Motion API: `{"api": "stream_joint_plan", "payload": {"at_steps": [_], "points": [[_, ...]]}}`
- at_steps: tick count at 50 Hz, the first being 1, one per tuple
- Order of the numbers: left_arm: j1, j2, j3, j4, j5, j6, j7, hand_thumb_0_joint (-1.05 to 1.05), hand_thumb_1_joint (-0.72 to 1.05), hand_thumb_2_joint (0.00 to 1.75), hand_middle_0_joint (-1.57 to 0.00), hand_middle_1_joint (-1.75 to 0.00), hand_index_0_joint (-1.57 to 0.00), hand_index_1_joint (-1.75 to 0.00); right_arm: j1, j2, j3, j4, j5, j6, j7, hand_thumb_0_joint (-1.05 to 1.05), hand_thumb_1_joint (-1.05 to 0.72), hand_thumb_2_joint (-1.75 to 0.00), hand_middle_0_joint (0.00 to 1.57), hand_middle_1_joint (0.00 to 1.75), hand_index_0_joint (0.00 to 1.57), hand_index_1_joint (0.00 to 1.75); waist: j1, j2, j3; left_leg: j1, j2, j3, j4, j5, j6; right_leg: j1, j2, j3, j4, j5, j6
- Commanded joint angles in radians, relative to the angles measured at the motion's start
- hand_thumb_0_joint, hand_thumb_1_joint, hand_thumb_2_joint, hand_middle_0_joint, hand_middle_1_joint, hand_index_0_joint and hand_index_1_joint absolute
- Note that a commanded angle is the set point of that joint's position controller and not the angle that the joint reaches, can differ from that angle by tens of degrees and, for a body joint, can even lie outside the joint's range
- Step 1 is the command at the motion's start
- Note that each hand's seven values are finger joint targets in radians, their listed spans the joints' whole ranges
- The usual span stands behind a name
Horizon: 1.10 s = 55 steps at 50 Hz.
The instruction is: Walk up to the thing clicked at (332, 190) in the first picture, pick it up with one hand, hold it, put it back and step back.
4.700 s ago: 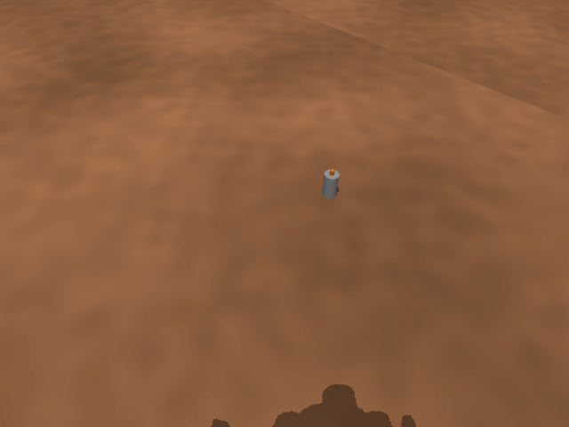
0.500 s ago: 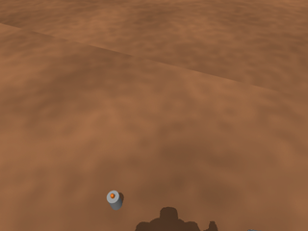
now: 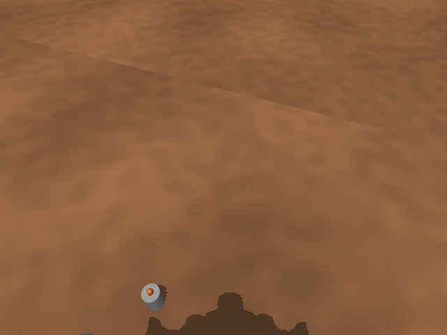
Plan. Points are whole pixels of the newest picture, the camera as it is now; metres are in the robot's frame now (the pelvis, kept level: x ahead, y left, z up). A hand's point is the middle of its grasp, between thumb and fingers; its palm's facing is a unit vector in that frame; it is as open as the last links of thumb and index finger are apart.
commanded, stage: walk up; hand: left
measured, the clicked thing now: (152, 296) +0.39 +0.28 -0.70
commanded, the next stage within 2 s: none
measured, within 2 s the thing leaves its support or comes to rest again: neither
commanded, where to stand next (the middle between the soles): +0.10 +0.01 m, yaw +1 degrees
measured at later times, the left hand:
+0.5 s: hand out of the picture +0.08 +0.26 -0.16, palm faces -0.03 -0.94 -0.35, open 7.3 cm
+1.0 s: hand out of the picture +0.07 +0.27 -0.16, palm faces +0.00 -0.93 -0.36, open 7.3 cm
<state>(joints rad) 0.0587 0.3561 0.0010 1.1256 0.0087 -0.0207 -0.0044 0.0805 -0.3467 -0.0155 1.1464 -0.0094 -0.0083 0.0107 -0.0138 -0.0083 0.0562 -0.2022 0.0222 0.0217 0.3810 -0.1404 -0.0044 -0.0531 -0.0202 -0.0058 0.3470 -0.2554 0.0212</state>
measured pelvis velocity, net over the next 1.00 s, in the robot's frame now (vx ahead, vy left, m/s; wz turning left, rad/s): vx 0.03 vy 0.01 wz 0.01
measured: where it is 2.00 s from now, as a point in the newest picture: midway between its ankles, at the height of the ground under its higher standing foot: outside the picture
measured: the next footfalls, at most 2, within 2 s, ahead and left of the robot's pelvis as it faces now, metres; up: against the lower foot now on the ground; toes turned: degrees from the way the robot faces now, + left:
right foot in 1.58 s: +0.16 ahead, -0.11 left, +0.00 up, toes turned +1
left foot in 1.98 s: +0.07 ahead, +0.12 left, +0.00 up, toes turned +1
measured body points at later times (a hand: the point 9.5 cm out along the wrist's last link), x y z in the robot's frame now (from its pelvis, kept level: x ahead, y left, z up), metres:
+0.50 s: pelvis +0.00 +0.00 +0.00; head +0.01 +0.00 +0.45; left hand +0.08 +0.31 -0.13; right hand +0.09 -0.30 -0.13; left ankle +0.04 +0.12 -0.74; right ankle -0.04 -0.13 -0.74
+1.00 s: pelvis +0.03 +0.01 -0.01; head +0.02 +0.01 +0.44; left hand +0.07 +0.32 -0.13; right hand +0.09 -0.31 -0.14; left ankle +0.04 +0.12 -0.73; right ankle -0.04 -0.13 -0.74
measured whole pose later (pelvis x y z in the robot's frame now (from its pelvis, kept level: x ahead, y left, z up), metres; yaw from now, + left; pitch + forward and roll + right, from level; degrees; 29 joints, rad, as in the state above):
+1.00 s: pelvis +0.03 +0.01 -0.01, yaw +1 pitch -2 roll -1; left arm 0.21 0.36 0.04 1.07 0.04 -0.04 -0.02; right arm 0.17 -0.38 -0.06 1.08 -0.04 0.02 0.05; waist 0.01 0.03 0.02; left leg -0.28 0.02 0.00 0.65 -0.36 0.02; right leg -0.02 -0.02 -0.01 0.38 -0.32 0.00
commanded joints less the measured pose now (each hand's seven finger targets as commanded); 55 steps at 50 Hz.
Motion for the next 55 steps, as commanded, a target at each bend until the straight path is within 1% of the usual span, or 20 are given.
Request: {"api": "stream_joint_plan", "payload": {"at_steps": [1, 10, 15, 23, 32, 34, 42, 43, 44, 45, 46, 47, 48, 49, 50, 51, 52, 53, 54, 55], "points": [[-0.036, 0.211, 0.040, -0.040, -0.003, -0.013, 0.017, 0.00, 0.90, 0.90, -0.20, -0.30, -0.20, -0.30, -0.050, -0.217, -0.039, -0.053, 0.002, -0.019, -0.012, 0.00, -0.90, -0.90, 0.20, 0.30, 0.20, 0.30, 0.001, 0.037, -0.089, 0.087, 0.103, -0.107, -0.067, 0.144, 0.029, -0.047, -0.100, 0.068, -0.065, 0.170, -0.041], [-0.036, 0.211, 0.042, -0.038, -0.002, -0.015, 0.018, 0.00, 0.90, 0.90, -0.20, -0.30, -0.20, -0.30, -0.059, -0.206, -0.037, -0.057, 0.003, -0.019, -0.011, 0.00, -0.90, -0.90, 0.20, 0.30, 0.20, 0.30, 0.003, 0.010, -0.119, 0.134, 0.101, -0.089, -0.052, 0.213, 0.029, -0.037, -0.101, 0.065, -0.070, 0.222, -0.030], [-0.032, 0.209, 0.041, -0.037, 0.003, -0.013, 0.018, 0.00, 0.90, 0.90, -0.20, -0.30, -0.20, -0.30, -0.069, -0.211, -0.039, -0.059, 0.000, -0.015, -0.011, 0.00, -0.90, -0.90, 0.20, 0.30, 0.20, 0.30, 0.002, 0.014, -0.103, 0.128, 0.100, -0.091, -0.065, 0.152, 0.031, -0.050, -0.099, 0.063, -0.084, 0.182, -0.030], [-0.013, 0.211, 0.044, -0.034, 0.004, -0.014, 0.019, 0.00, 0.90, 0.90, -0.20, -0.30, -0.20, -0.30, -0.063, -0.204, -0.038, -0.057, 0.002, -0.012, -0.009, 0.00, -0.90, -0.90, 0.20, 0.30, 0.20, 0.30, 0.003, 0.017, -0.093, 0.133, 0.096, -0.090, -0.065, 0.136, 0.031, -0.056, -0.097, 0.061, -0.086, 0.171, -0.032], [-0.007, 0.208, 0.045, -0.041, 0.008, -0.011, 0.015, 0.00, 0.90, 0.90, -0.20, -0.30, -0.20, -0.30, -0.059, -0.208, -0.037, -0.058, -0.002, -0.012, -0.008, 0.00, -0.90, -0.90, 0.20, 0.30, 0.20, 0.30, 0.002, 0.038, -0.064, 0.084, 0.093, -0.118, -0.111, -0.013, 0.026, -0.060, -0.087, 0.064, -0.096, 0.084, -0.039], [0.014, 0.208, 0.046, -0.037, 0.006, -0.012, 0.015, 0.00, 0.90, 0.90, -0.20, -0.30, -0.20, -0.30, -0.065, -0.207, -0.036, -0.062, 0.000, -0.013, -0.007, 0.00, -0.90, -0.90, 0.20, 0.30, 0.20, 0.30, 0.011, 0.037, -0.073, 0.095, 0.096, -0.122, -0.105, 0.016, 0.029, -0.058, -0.088, 0.064, -0.093, 0.089, -0.037], [-0.001, 0.210, 0.048, -0.048, 0.007, -0.013, 0.017, 0.00, 0.90, 0.90, -0.20, -0.30, -0.20, -0.30, -0.043, -0.205, -0.038, -0.063, 0.000, -0.014, -0.011, 0.00, -0.90, -0.90, 0.20, 0.30, 0.20, 0.30, 0.001, 0.014, -0.087, 0.110, 0.086, -0.102, -0.077, 0.116, 0.026, -0.039, -0.096, 0.062, -0.097, 0.166, -0.034], [0.092, 0.259, 0.069, -0.067, 0.010, -0.021, 0.010, 0.00, 0.90, 0.90, -0.20, -0.30, -0.20, -0.30, 0.012, -0.266, -0.071, -0.099, -0.012, -0.012, 0.007, 0.00, -0.90, -0.90, 0.20, 0.30, 0.20, 0.30, 0.017, 0.034, -0.130, 0.107, 0.038, -0.072, -0.006, -0.236, 0.068, -0.011, -0.067, 0.060, -0.051, -0.160, -0.074], [0.127, 0.271, 0.075, -0.064, 0.022, -0.022, 0.008, 0.00, 0.90, 0.90, -0.20, -0.30, -0.20, -0.30, 0.002, -0.266, -0.080, -0.110, -0.021, -0.006, 0.015, 0.00, -0.90, -0.90, 0.20, 0.30, 0.20, 0.30, 0.029, 0.021, -0.075, 0.003, 0.037, -0.081, 0.021, -0.402, 0.073, -0.029, -0.103, 0.121, -0.060, -0.319, -0.105], [0.148, 0.291, 0.086, -0.063, 0.025, -0.023, 0.007, 0.00, 0.90, 0.90, -0.20, -0.30, -0.20, -0.30, -0.020, -0.257, -0.081, -0.124, -0.025, -0.002, 0.020, 0.00, -0.90, -0.90, 0.20, 0.30, 0.20, 0.30, 0.047, -0.016, 0.002, -0.118, 0.014, -0.060, 0.063, -0.450, 0.056, -0.039, -0.135, 0.184, -0.104, -0.452, -0.129], [0.136, 0.313, 0.100, -0.078, 0.028, -0.024, 0.007, 0.00, 0.90, 0.90, -0.20, -0.30, -0.20, -0.30, -0.038, -0.230, -0.080, -0.144, -0.027, 0.002, 0.026, 0.00, -0.90, -0.90, 0.20, 0.30, 0.20, 0.30, 0.052, -0.101, 0.080, -0.217, -0.012, -0.006, 0.205, -0.353, 0.033, -0.064, -0.212, 0.275, -0.185, -0.543, -0.163], [0.141, 0.324, 0.110, -0.096, 0.031, -0.029, 0.011, 0.00, 0.90, 0.90, -0.20, -0.30, -0.20, -0.30, -0.049, -0.230, -0.085, -0.167, -0.033, 0.003, 0.034, 0.00, -0.90, -0.90, 0.20, 0.30, 0.20, 0.30, 0.062, -0.129, 0.118, -0.320, 0.010, -0.027, 0.322, -0.299, 0.024, -0.034, -0.292, 0.364, -0.251, -0.546, -0.207], [0.148, 0.326, 0.114, -0.114, 0.033, -0.039, 0.014, 0.00, 0.90, 0.90, -0.20, -0.30, -0.20, -0.30, -0.049, -0.233, -0.089, -0.180, -0.036, 0.003, 0.038, 0.00, -0.90, -0.90, 0.20, 0.30, 0.20, 0.30, 0.069, -0.111, 0.163, -0.384, 0.042, -0.066, 0.368, -0.254, 0.018, -0.013, -0.324, 0.381, -0.251, -0.445, -0.232], [0.148, 0.319, 0.116, -0.133, 0.037, -0.045, 0.015, 0.00, 0.90, 0.90, -0.20, -0.30, -0.20, -0.30, -0.048, -0.227, -0.088, -0.193, -0.032, -0.004, 0.042, 0.00, -0.90, -0.90, 0.20, 0.30, 0.20, 0.30, 0.067, -0.111, 0.165, -0.408, 0.058, -0.079, 0.359, -0.248, 0.019, 0.031, -0.327, 0.362, -0.230, -0.297, -0.253], [0.161, 0.310, 0.116, -0.143, 0.036, -0.047, 0.014, 0.00, 0.90, 0.90, -0.20, -0.30, -0.20, -0.30, -0.045, -0.225, -0.086, -0.205, -0.028, -0.011, 0.045, 0.00, -0.90, -0.90, 0.20, 0.30, 0.20, 0.30, 0.069, -0.111, 0.144, -0.410, 0.059, -0.078, 0.340, -0.269, 0.019, 0.081, -0.314, 0.322, -0.194, -0.109, -0.256], [0.136, 0.317, 0.120, -0.162, 0.035, -0.049, 0.012, 0.00, 0.90, 0.90, -0.20, -0.30, -0.20, -0.30, -0.012, -0.214, -0.085, -0.216, -0.027, -0.018, 0.046, 0.00, -0.90, -0.90, 0.20, 0.30, 0.20, 0.30, 0.047, -0.152, 0.116, -0.374, 0.074, -0.079, 0.307, -0.291, 0.021, 0.096, -0.311, 0.275, -0.151, 0.038, -0.251], [0.126, 0.306, 0.117, -0.178, 0.030, -0.047, 0.007, 0.00, 0.90, 0.90, -0.20, -0.30, -0.20, -0.30, 0.004, -0.208, -0.084, -0.220, -0.026, -0.026, 0.047, 0.00, -0.90, -0.90, 0.20, 0.30, 0.20, 0.30, 0.040, -0.157, 0.085, -0.311, 0.060, -0.056, 0.255, -0.302, 0.022, 0.102, -0.281, 0.215, -0.098, 0.192, -0.233], [0.101, 0.297, 0.112, -0.195, 0.026, -0.043, 0.003, 0.00, 0.90, 0.90, -0.20, -0.30, -0.20, -0.30, 0.042, -0.191, -0.081, -0.217, -0.023, -0.033, 0.045, 0.00, -0.90, -0.90, 0.20, 0.30, 0.20, 0.30, 0.015, -0.171, 0.055, -0.208, 0.047, -0.030, 0.163, -0.242, 0.026, 0.081, -0.244, 0.139, -0.020, 0.352, -0.198], [0.057, 0.283, 0.105, -0.205, 0.018, -0.034, 0.003, 0.00, 0.90, 0.90, -0.20, -0.30, -0.20, -0.30, 0.111, -0.188, -0.085, -0.189, -0.019, -0.038, 0.038, 0.00, -0.90, -0.90, 0.20, 0.30, 0.20, 0.30, -0.032, -0.162, 0.017, -0.053, 0.012, 0.012, 0.041, -0.111, 0.032, 0.008, -0.181, 0.044, 0.096, 0.438, -0.153], [0.051, 0.244, 0.091, -0.211, 0.004, -0.021, 0.003, 0.00, 0.90, 0.90, -0.20, -0.30, -0.20, -0.30, 0.201, -0.218, -0.101, -0.148, -0.017, -0.044, 0.024, 0.00, -0.90, -0.90, 0.20, 0.30, 0.20, 0.30, -0.071, -0.059, -0.035, 0.138, -0.025, 0.025, -0.031, 0.063, 0.031, -0.099, -0.093, -0.046, 0.297, 0.418, -0.098]]}}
